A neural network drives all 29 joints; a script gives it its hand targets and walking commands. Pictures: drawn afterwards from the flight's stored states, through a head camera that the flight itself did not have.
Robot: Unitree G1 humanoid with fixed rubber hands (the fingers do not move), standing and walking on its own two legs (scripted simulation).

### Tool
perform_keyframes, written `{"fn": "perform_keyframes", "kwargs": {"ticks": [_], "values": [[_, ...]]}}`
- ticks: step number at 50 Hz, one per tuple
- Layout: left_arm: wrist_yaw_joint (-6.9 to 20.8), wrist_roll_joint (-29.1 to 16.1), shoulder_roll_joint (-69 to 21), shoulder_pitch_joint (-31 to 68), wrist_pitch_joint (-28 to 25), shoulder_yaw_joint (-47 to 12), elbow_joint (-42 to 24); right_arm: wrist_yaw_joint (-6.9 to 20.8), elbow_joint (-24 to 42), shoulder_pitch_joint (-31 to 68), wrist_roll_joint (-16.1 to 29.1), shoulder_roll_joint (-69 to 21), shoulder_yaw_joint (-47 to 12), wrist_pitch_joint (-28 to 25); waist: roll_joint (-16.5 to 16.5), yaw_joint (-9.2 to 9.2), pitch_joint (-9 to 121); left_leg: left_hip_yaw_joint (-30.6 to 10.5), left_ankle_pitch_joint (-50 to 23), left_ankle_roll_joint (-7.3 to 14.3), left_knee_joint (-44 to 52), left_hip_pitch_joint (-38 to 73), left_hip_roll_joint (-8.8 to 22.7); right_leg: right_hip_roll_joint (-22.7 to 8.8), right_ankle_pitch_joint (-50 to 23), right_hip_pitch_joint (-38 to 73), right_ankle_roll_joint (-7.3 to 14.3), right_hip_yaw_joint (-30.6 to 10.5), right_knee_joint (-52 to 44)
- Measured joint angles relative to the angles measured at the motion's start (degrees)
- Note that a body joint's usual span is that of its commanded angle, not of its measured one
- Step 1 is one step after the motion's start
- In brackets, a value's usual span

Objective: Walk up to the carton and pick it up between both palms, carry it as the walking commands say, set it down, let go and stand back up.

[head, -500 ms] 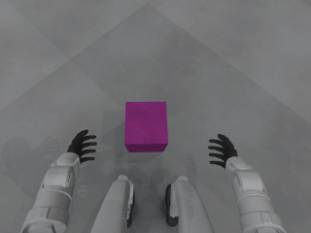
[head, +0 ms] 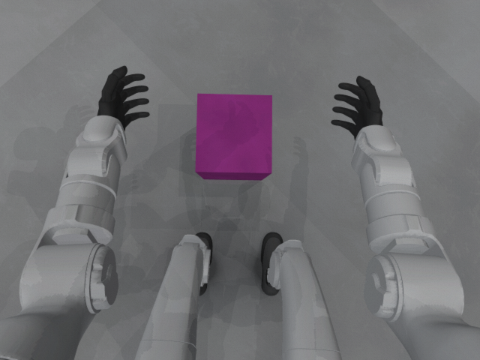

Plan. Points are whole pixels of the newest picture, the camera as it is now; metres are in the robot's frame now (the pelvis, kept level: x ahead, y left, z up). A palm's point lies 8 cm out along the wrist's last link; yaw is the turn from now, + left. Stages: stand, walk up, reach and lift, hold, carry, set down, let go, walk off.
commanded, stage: reach and lift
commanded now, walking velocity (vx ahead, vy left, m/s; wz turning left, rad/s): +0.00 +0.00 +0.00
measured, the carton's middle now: (233, 142) +0.51 +0.03 -0.53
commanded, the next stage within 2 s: none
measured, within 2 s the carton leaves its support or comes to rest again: neither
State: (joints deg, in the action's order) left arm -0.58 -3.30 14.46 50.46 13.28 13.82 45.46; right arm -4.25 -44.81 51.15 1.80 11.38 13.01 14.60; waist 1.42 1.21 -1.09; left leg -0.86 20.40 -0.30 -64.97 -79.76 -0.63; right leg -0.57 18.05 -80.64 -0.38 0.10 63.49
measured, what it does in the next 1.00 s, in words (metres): lowers itself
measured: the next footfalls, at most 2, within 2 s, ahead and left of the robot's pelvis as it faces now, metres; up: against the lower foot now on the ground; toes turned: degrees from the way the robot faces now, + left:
none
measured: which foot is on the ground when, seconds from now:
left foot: down 0.00-1.00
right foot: down 0.00-1.00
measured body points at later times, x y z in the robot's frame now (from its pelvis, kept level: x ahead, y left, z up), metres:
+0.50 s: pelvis -0.02 +0.00 -0.03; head +0.34 +0.02 +0.22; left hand +0.50 +0.22 -0.19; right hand +0.51 -0.17 -0.19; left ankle +0.07 +0.12 -0.62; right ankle +0.09 -0.13 -0.62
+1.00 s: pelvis -0.06 +0.00 -0.19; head +0.31 +0.01 +0.05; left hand +0.50 +0.21 -0.35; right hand +0.52 -0.17 -0.34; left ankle +0.07 +0.12 -0.62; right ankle +0.09 -0.13 -0.62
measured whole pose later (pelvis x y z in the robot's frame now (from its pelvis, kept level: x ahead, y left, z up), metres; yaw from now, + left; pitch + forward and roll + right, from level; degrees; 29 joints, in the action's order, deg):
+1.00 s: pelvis -0.06 +0.00 -0.19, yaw +1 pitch +29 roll +0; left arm -9.0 -12.9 22.5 81.4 13.5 6.9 49.3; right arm -10.3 -50.2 82.8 12.6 21.7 6.4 14.1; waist 1.1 0.9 -30.1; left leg -1.8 29.3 -1.5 -107.5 -107.6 -2.9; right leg 2.6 27.1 -108.4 -2.8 -2.8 106.1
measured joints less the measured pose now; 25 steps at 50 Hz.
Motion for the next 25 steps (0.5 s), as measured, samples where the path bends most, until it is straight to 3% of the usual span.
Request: {"fn": "perform_keyframes", "kwargs": {"ticks": [7,13,18,25], "values": [[0.3,-0.1,1.4,8.6,-3.9,2.2,3.5,-0.5,-1.1,7.9,0.3,1.2,0.8,-3.0,0.2,-0.14,0.0,0.1,-0.2,0.0,-0.2,-5.1,0.1,0.4,-0.4,-5.2,-0.1,-0.5,0.2],[0.3,0.3,2.3,13.5,-4.9,3.2,-0.3,-0.6,2.3,13.7,-0.1,2.7,1.3,-4.2,-0.5,0.04,-10.8,-0.1,-0.5,0.1,0.3,-1.6,-0.3,0.5,-0.5,-1.6,-0.3,-0.9,-0.3],[-1.1,-1.5,4.2,18.3,-3.7,2.0,-6.7,-1.2,8.2,18.4,1.3,5.3,0.4,-3.6,-1.5,0.23,-30.2,-0.9,0.2,-0.1,-0.8,7.8,-0.7,0.8,0.3,8.1,-0.5,-1.1,0.6],[-3.8,-3.1,4.5,19.9,-2.7,-0.9,-5.4,-3.0,7.2,18.4,3.4,5.3,-0.9,-2.4,-0.8,0.40,-28.9,-1.9,2.5,-0.6,-9.4,0.1,-1.3,2.0,2.6,0.5,-1.3,-2.1,9.0]]}}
